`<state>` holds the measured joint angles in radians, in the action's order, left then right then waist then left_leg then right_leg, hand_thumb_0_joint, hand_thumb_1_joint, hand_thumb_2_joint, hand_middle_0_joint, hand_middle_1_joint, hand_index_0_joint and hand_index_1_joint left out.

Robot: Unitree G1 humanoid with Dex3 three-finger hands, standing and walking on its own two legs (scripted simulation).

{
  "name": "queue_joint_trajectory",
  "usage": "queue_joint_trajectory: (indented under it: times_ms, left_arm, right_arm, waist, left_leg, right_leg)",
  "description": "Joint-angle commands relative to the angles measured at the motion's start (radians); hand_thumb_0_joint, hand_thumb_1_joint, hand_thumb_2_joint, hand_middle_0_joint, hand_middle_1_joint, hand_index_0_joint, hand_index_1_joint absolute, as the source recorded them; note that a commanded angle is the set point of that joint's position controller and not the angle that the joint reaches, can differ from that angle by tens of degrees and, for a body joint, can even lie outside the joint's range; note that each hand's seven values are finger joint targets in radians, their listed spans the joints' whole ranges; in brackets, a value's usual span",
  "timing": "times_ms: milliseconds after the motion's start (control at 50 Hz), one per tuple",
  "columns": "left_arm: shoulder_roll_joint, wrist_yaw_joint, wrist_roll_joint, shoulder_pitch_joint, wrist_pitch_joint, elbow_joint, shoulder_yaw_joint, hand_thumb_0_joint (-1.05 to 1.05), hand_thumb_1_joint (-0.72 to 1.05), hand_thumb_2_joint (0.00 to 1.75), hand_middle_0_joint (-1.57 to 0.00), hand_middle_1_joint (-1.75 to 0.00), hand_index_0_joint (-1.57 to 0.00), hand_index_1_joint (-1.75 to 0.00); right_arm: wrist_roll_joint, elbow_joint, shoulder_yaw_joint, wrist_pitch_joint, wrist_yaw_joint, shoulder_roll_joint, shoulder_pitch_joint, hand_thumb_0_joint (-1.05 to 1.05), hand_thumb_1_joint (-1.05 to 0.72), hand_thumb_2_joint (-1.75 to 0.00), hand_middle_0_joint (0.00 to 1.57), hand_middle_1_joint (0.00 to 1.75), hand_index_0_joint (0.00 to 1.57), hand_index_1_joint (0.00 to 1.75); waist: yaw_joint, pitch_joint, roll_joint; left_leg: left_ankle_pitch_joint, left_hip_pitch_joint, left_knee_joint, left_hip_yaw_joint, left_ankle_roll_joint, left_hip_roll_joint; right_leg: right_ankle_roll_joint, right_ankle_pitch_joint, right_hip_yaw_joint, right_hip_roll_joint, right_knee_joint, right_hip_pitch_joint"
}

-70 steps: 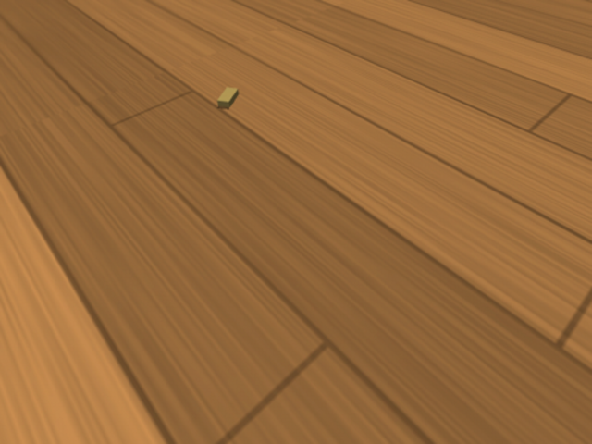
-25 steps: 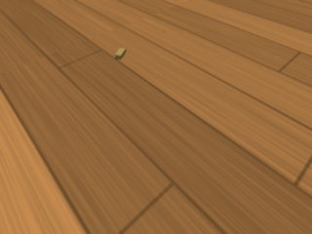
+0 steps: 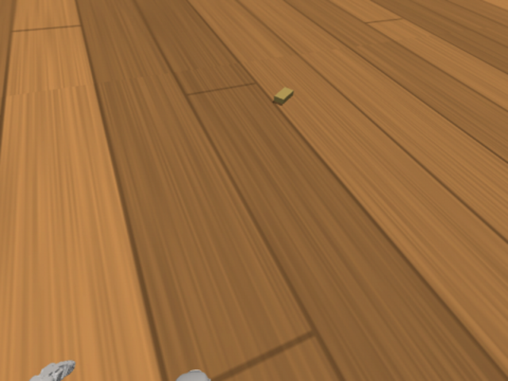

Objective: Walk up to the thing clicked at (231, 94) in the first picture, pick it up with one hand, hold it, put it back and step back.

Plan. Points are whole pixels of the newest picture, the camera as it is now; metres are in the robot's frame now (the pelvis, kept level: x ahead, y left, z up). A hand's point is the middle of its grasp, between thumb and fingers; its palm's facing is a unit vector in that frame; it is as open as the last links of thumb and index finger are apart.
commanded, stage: walk up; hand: left
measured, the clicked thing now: (283, 95) +2.12 -0.16 -0.75
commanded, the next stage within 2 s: none
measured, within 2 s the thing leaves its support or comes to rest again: neither
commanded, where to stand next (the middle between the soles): +2.12 -0.61 m, yaw +60 degrees
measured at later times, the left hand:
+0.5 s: hand (102, 296) +0.29 +0.32 -0.14, palm faces +0.24 -0.93 -0.28, open 7.4 cm
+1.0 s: hand (173, 230) +0.48 +0.23 -0.17, palm faces +0.52 -0.78 -0.35, open 7.4 cm
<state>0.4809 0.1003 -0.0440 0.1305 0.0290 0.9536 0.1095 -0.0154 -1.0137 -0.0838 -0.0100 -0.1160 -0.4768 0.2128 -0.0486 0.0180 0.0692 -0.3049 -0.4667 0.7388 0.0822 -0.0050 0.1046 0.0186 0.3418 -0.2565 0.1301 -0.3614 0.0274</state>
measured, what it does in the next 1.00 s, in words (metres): walks ahead, turning left: left foot, then right foot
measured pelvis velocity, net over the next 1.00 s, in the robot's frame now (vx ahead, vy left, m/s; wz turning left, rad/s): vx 0.61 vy -0.04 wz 0.53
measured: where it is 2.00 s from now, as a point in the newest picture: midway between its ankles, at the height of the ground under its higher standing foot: (282, 194)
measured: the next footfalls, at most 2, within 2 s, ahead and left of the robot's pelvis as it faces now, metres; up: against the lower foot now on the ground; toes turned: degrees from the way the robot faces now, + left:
left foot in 0.06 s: +0.17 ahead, +0.15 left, +0.00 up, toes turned +11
right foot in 0.60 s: +0.54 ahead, -0.12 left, +0.00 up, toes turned +17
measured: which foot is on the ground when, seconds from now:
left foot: up 0.00-0.04, down 0.06-0.64, up 0.66-0.98, down 1.00-1.00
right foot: down 0.00-0.08, up 0.10-0.58, down 0.60-1.00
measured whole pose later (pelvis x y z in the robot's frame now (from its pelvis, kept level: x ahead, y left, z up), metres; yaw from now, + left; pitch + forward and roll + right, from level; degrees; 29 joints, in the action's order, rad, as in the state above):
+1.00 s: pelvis +0.61 -0.04 -0.03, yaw +31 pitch -1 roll +0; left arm 0.47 0.10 -0.04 0.30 -0.01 0.87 0.10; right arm 0.01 -0.86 -0.04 -0.09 0.01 -0.43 0.23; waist -0.12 0.05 0.05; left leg -0.05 -0.50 0.64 0.17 0.07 -0.01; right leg -0.07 0.55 -0.24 -0.02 -0.56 0.00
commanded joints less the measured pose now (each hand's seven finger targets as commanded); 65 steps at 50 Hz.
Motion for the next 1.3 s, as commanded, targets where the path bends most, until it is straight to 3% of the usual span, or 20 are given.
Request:
queue_joint_trajectory:
  times_ms: [0,40,60,100,220,500,560,580,600,620,640,740,880,960,980,1020,1040,1100,1160,1280]
  left_arm:
    - [0.244,0.002,-0.005,-0.231,0.013,-0.149,0.064,0.00,0.90,0.90,-0.20,-0.30,-0.20,-0.30]
    - [0.165,0.007,-0.011,-0.174,-0.006,-0.145,0.039,0.00,0.90,0.90,-0.20,-0.30,-0.20,-0.30]
    - [0.100,0.016,-0.003,-0.171,-0.010,-0.161,0.016,0.00,0.90,0.90,-0.20,-0.30,-0.20,-0.30]
    - [0.162,0.033,0.002,-0.182,-0.004,-0.222,0.004,0.00,0.90,0.90,-0.20,-0.30,-0.20,-0.30]
    - [0.218,0.043,0.020,-0.048,-0.021,-0.106,0.023,0.00,0.90,0.90,-0.20,-0.30,-0.20,-0.30]
    - [0.152,0.060,-0.003,-0.281,-0.018,-0.219,0.020,0.00,0.90,0.90,-0.20,-0.30,-0.20,-0.30]
    - [0.160,0.047,-0.003,-0.200,-0.005,-0.191,0.036,0.00,0.90,0.90,-0.20,-0.30,-0.20,-0.30]
    - [0.175,0.040,-0.001,-0.042,0.000,-0.140,0.050,0.00,0.90,0.90,-0.20,-0.30,-0.20,-0.30]
    - [0.268,0.023,-0.012,0.173,0.014,-0.069,0.086,0.00,0.90,0.90,-0.20,-0.30,-0.20,-0.30]
    - [0.379,0.007,-0.007,0.261,0.016,-0.037,0.104,0.00,0.90,0.90,-0.20,-0.30,-0.20,-0.30]
    - [0.405,-0.016,0.005,0.192,0.019,-0.053,0.097,0.00,0.90,0.90,-0.20,-0.30,-0.20,-0.30]
    - [0.184,-0.040,0.010,0.036,0.031,-0.094,0.035,0.00,0.90,0.90,-0.20,-0.30,-0.20,-0.30]
    - [0.170,0.000,-0.003,-0.014,0.015,-0.201,0.023,0.00,0.90,0.90,-0.20,-0.30,-0.20,-0.30]
    - [0.162,-0.011,0.008,0.080,-0.011,-0.228,0.028,0.00,0.90,0.90,-0.20,-0.30,-0.20,-0.30]
    - [0.140,-0.019,0.006,0.116,-0.014,-0.240,0.019,0.00,0.90,0.90,-0.20,-0.30,-0.20,-0.30]
    - [0.097,-0.026,0.004,0.222,-0.031,-0.259,0.009,0.00,0.90,0.90,-0.20,-0.30,-0.20,-0.30]
    - [0.243,-0.027,0.006,0.192,-0.046,-0.267,0.036,0.00,0.90,0.90,-0.20,-0.30,-0.20,-0.30]
    - [0.234,-0.016,0.014,0.035,-0.027,-0.270,0.035,0.00,0.90,0.90,-0.20,-0.30,-0.20,-0.30]
    - [0.190,0.011,0.008,0.116,-0.054,-0.256,0.043,0.00,0.90,0.90,-0.20,-0.30,-0.20,-0.30]
    - [0.151,0.050,0.004,0.024,-0.075,-0.293,0.042,0.00,0.90,0.90,-0.20,-0.30,-0.20,-0.30]
  right_arm:
    - [0.008,0.078,-0.053,-0.033,0.021,-0.180,0.034,0.00,-0.90,-0.90,0.20,0.30,0.20,0.30]
    - [0.004,0.032,-0.085,-0.038,0.056,-0.250,0.203,0.00,-0.90,-0.90,0.20,0.30,0.20,0.30]
    - [-0.005,0.023,-0.110,-0.039,0.076,-0.340,0.313,0.00,-0.90,-0.90,0.20,0.30,0.20,0.30]
    - [0.034,0.109,-0.114,-0.044,0.091,-0.464,0.141,0.00,-0.90,-0.90,0.20,0.30,0.20,0.30]
    - [0.029,0.142,-0.040,-0.108,0.118,-0.313,-0.060,0.00,-0.90,-0.90,0.20,0.30,0.20,0.30]
    - [0.005,0.126,-0.056,-0.128,0.144,-0.292,0.149,0.00,-0.90,-0.90,0.20,0.30,0.20,0.30]
    - [-0.010,0.158,-0.060,-0.114,0.163,-0.302,0.100,0.00,-0.90,-0.90,0.20,0.30,0.20,0.30]
    - [-0.006,0.175,-0.053,-0.110,0.167,-0.288,0.063,0.00,-0.90,-0.90,0.20,0.30,0.20,0.30]
    - [-0.009,0.188,-0.020,-0.114,0.170,-0.194,0.086,0.00,-0.90,-0.90,0.20,0.30,0.20,0.30]
    - [0.000,0.224,0.020,-0.122,0.167,-0.098,0.108,0.00,-0.90,-0.90,0.20,0.30,0.20,0.30]
    - [-0.008,0.195,0.000,-0.118,0.188,-0.186,0.122,0.00,-0.90,-0.90,0.20,0.30,0.20,0.30]
    - [0.029,0.112,0.001,-0.105,0.144,-0.164,0.098,0.00,-0.90,-0.90,0.20,0.30,0.20,0.30]
    - [0.039,0.181,-0.011,-0.083,0.119,-0.144,0.036,0.00,-0.90,-0.90,0.20,0.30,0.20,0.30]
    - [0.024,0.133,-0.043,-0.077,0.162,-0.166,0.289,0.00,-0.90,-0.90,0.20,0.30,0.20,0.30]
    - [0.014,0.132,-0.063,-0.077,0.176,-0.211,0.358,0.00,-0.90,-0.90,0.20,0.30,0.20,0.30]
    - [-0.003,0.174,-0.111,-0.076,0.209,-0.348,0.434,0.00,-0.90,-0.90,0.20,0.30,0.20,0.30]
    - [0.043,0.210,-0.107,-0.083,0.221,-0.335,0.362,0.00,-0.90,-0.90,0.20,0.30,0.20,0.30]
    - [0.047,0.221,-0.050,-0.110,0.231,-0.251,0.178,0.00,-0.90,-0.90,0.20,0.30,0.20,0.30]
    - [0.036,0.196,-0.041,-0.133,0.203,-0.254,0.132,0.00,-0.90,-0.90,0.20,0.30,0.20,0.30]
    - [-0.005,0.181,-0.065,-0.148,0.178,-0.326,0.130,0.00,-0.90,-0.90,0.20,0.30,0.20,0.30]
  waist:
    - [0.084,-0.031,0.050]
    - [0.162,-0.097,-0.191]
    - [0.220,-0.076,-0.389]
    - [0.119,0.021,-0.340]
    - [-0.021,0.054,-0.149]
    - [0.084,-0.001,-0.175]
    - [0.026,-0.084,-0.210]
    - [-0.067,-0.156,-0.133]
    - [-0.160,-0.271,0.067]
    - [-0.169,-0.283,0.435]
    - [-0.134,-0.285,0.419]
    - [-0.016,-0.010,0.166]
    - [0.009,0.074,0.093]
    - [0.078,-0.087,-0.005]
    - [0.116,-0.110,-0.078]
    - [0.134,-0.194,-0.289]
    - [0.135,-0.210,-0.140]
    - [0.079,-0.021,0.071]
    - [0.007,0.039,-0.068]
    - [0.038,0.059,-0.291]
  left_leg:
    - [0.114,0.326,-0.142,0.119,-0.013,-0.069]
    - [-0.019,0.601,-0.137,0.092,0.032,-0.124]
    - [-0.266,0.685,-0.299,-0.130,0.089,-0.025]
    - [-0.799,0.422,-0.776,-0.986,0.268,0.366]
    - [-0.339,0.131,-0.632,-0.386,0.146,0.138]
    - [0.144,0.447,-0.438,-0.314,0.224,0.086]
    - [0.434,0.410,-0.218,-0.313,0.203,0.111]
    - [0.474,0.264,-0.002,-0.249,0.163,0.067]
    - [0.323,0.020,0.311,-0.187,0.115,-0.023]
    - [-0.254,-0.364,0.556,-0.018,0.079,-0.196]
    - [-0.289,-0.486,0.703,-0.024,0.079,-0.157]
    - [0.029,-0.189,0.423,-0.136,0.097,-0.023]
    - [0.321,0.122,-0.054,0.077,0.051,-0.078]
    - [0.301,0.461,-0.138,0.096,0.086,-0.156]
    - [0.221,0.581,-0.168,0.004,0.127,-0.104]
    - [-0.014,0.819,-0.273,-0.798,0.353,0.377]
    - [-0.159,0.828,-0.396,-1.025,0.427,0.467]
    - [0.153,0.342,-0.402,-0.557,0.299,0.293]
    - [-0.001,0.072,-0.421,-0.284,0.240,0.140]
    - [-0.174,0.032,-0.459,-0.202,0.200,0.087]
  right_leg:
    - [-0.144,0.327,0.053,0.118,-0.005,-0.301]
    - [-0.124,0.231,-0.001,0.024,-0.402,-0.478]
    - [-0.097,0.265,-0.018,-0.067,-0.702,-0.664]
    - [-0.070,0.188,0.300,-0.082,-0.915,-0.780]
    - [-0.007,-0.043,0.348,0.012,-0.702,-0.539]
    - [0.009,-0.155,0.330,0.011,-0.281,-0.689]
    - [-0.029,-0.044,0.286,-0.016,-0.223,-0.493]
    - [-0.058,-0.085,0.282,-0.038,-0.129,-0.216]
    - [-0.081,-0.023,0.350,-0.001,-0.143,0.110]
    - [-0.059,0.058,0.705,0.250,0.029,0.318]
    - [-0.149,0.004,0.947,0.351,0.102,0.382]
    - [-0.052,-0.548,0.268,0.098,-0.024,-0.132]
    - [-0.101,-0.280,0.097,0.044,0.086,-0.350]
    - [-0.083,-0.613,0.104,0.027,-0.287,-0.322]
    - [-0.055,-0.607,0.110,0.004,-0.475,-0.414]
    - [0.044,0.307,0.215,-0.169,-1.085,-0.829]
    - [0.033,0.190,0.425,-0.120,-1.185,-0.920]
    - [0.023,0.034,0.432,-0.002,-1.082,-0.723]
    - [0.004,-0.015,0.372,0.021,-0.891,-0.565]
    - [-0.007,-0.092,0.286,0.030,-0.453,-0.497]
